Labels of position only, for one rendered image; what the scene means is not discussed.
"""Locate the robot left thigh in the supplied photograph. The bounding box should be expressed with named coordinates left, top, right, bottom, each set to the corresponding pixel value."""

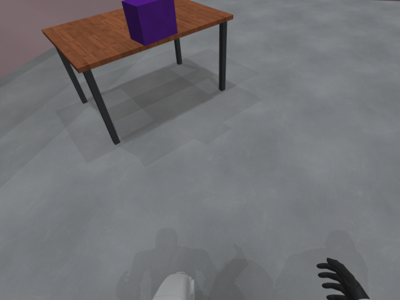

left=152, top=274, right=195, bottom=300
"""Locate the table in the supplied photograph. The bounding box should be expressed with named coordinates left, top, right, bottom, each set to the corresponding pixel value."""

left=42, top=0, right=233, bottom=145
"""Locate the right robot hand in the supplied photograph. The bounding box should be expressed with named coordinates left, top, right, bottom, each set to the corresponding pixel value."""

left=317, top=258, right=370, bottom=300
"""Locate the carton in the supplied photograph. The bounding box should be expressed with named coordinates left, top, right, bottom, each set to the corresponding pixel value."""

left=122, top=0, right=178, bottom=46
